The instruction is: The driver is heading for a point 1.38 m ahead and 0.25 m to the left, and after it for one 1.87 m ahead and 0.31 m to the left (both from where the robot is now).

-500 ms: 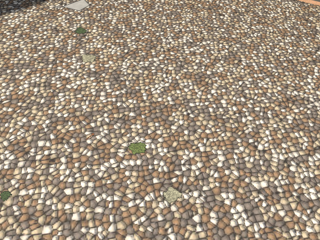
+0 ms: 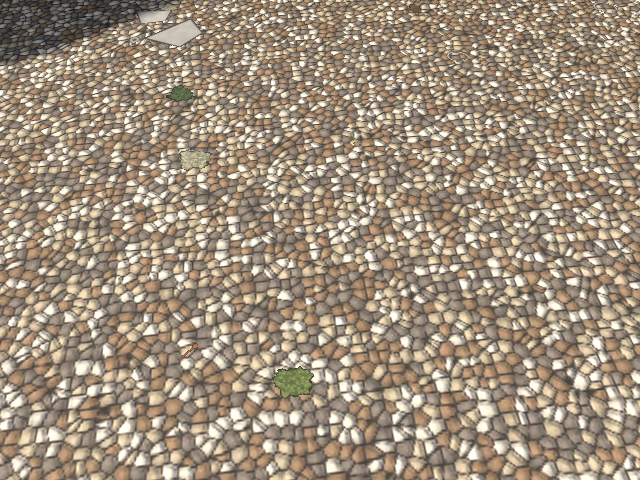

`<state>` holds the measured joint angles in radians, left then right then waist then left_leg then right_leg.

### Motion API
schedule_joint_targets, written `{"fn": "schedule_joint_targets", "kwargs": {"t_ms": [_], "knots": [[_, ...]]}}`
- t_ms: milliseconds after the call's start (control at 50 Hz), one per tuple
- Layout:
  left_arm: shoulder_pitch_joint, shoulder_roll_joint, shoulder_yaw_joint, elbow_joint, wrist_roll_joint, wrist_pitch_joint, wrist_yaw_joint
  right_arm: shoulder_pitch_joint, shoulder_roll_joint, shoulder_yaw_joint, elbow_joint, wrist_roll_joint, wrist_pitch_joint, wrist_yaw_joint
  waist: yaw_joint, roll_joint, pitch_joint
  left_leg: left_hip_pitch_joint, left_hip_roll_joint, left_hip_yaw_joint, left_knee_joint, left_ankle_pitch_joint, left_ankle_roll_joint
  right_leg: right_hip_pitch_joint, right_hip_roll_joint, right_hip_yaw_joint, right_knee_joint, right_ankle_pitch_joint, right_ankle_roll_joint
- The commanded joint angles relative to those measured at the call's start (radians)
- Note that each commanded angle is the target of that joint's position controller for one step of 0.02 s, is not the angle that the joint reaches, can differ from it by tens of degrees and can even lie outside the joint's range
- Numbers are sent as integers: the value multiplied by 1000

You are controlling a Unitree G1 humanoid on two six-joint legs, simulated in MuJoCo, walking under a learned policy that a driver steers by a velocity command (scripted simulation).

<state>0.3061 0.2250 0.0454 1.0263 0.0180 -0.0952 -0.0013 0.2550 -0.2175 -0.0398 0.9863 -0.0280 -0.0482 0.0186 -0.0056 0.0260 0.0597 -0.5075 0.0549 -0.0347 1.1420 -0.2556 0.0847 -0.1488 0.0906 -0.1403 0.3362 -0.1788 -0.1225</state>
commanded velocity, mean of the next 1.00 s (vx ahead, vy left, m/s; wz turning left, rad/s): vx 0.50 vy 0.00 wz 0.31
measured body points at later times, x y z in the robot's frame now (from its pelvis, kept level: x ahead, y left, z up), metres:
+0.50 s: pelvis +0.28 +0.06 -0.01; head +0.31 +0.07 +0.44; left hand +0.29 +0.32 -0.14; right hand +0.41 -0.19 -0.15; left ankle +0.29 +0.09 -0.74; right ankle +0.25 -0.09 -0.65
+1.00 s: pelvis +0.57 +0.09 -0.01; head +0.60 +0.09 +0.44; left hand +0.58 +0.37 -0.13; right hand +0.69 -0.15 -0.15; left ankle +0.41 +0.15 -0.64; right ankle +0.65 +0.05 -0.74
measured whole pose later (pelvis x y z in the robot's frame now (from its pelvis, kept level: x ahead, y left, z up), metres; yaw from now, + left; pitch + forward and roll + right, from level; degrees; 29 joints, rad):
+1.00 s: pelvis +0.57 +0.09 -0.01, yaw +19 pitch +0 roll +0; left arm 0.22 0.26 0.05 0.86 0.01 -0.05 -0.02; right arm 0.31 -0.26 -0.04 0.91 -0.04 -0.08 0.01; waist -0.01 0.02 0.06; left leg -0.31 -0.04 -0.02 1.17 -0.33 0.07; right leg -0.32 0.09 -0.04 0.48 -0.16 -0.10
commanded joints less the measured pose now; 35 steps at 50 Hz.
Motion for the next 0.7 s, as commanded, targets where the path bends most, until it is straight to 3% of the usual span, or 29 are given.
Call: {"fn": "schedule_joint_targets", "kwargs": {"t_ms": [20,120,220,280,320,340,360,380,400,420,440,480,500,560,640,700], "knots": [[50,82,9,-27,-1,-29,6,46,-34,-9,-27,-1,23,12,-25,-60,30,-92,44,-10,-30,102,-14,-21,-296,183,-236,171,-48],[113,69,-2,-19,-4,-27,14,-148,-19,3,-101,9,14,23,17,-71,51,-142,22,67,-286,271,-29,49,-253,38,-216,394,15],[198,86,-5,9,-1,-13,36,-275,-11,15,-161,3,11,25,54,-82,51,-120,-26,170,-493,247,5,227,-298,-29,-143,637,23],[175,122,4,5,4,0,54,-188,-42,0,-147,-3,12,17,-2,-125,-13,8,-107,216,-516,100,65,303,-328,-71,41,1029,33],[141,150,14,-14,11,16,53,-11,-89,-26,-97,-7,8,13,-81,-146,-108,200,-152,201,-569,25,124,272,-344,-78,319,1045,23],[105,158,18,-35,7,18,45,123,-128,-48,-60,-18,3,7,-156,-113,-167,397,-132,136,-668,48,166,145,-327,-93,556,852,33],[106,101,8,-76,10,12,33,190,-220,-77,-52,-21,4,-5,-154,39,-244,614,111,-169,-671,50,234,-104,-247,-94,879,199,53],[98,65,7,-151,-14,4,13,156,-276,-92,-74,-7,17,-3,-94,201,-304,833,307,-723,-814,62,415,-514,-23,55,1176,-383,96],[-18,118,13,-169,2,-9,8,125,-238,-85,-68,16,24,-7,-101,8,-179,754,272,-595,-866,32,362,-635,-115,187,1141,-267,79],[-48,118,13,-189,-10,-23,2,69,-195,-75,-77,20,23,-12,-69,-21,-90,623,245,-485,-896,87,317,-616,-149,183,1056,-171,79],[-32,114,15,-177,-9,-24,5,26,-151,-63,-80,15,18,-13,-15,-94,-28,507,197,-396,-915,219,270,-555,-178,177,969,-136,88],[-4,91,11,-177,25,15,2,-2,-124,-50,-88,26,-1,-21,36,-77,-28,384,113,-266,-923,377,227,-436,-204,177,864,-125,125],[-6,84,11,-185,31,33,-1,12,-131,-50,-86,30,-13,-21,43,-61,-34,367,91,-241,-922,439,222,-421,-201,166,833,-128,141],[-96,78,8,-235,31,57,-10,72,-176,-59,-79,31,-24,-20,27,-17,-26,342,44,-200,-930,510,197,-459,-198,131,713,-40,173],[-245,76,1,-288,24,60,-18,169,-154,-50,-64,28,-21,-18,-38,27,-18,428,25,-174,-930,568,128,-516,-188,106,515,122,167],[-336,71,-9,-319,17,54,-25,226,-147,-43,-50,22,-22,-24,-79,42,-13,518,38,-174,-924,590,107,-525,-166,94,390,186,143]]}}
Velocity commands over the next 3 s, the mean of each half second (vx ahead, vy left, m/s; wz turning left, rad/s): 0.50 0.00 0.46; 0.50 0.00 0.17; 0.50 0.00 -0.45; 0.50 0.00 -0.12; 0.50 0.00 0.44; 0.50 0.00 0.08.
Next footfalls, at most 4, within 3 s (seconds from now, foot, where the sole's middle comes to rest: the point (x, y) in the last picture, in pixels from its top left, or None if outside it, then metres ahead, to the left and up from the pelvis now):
0.34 left None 0.33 0.10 -0.78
0.88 right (307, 390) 0.69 0.07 -0.78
1.42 left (214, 305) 0.92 0.30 -0.78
1.92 right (305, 233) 1.15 0.08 -0.78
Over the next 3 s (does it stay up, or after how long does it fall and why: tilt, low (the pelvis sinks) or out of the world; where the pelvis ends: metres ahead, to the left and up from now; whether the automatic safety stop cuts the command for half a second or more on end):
stays up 1.58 0.27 -0.02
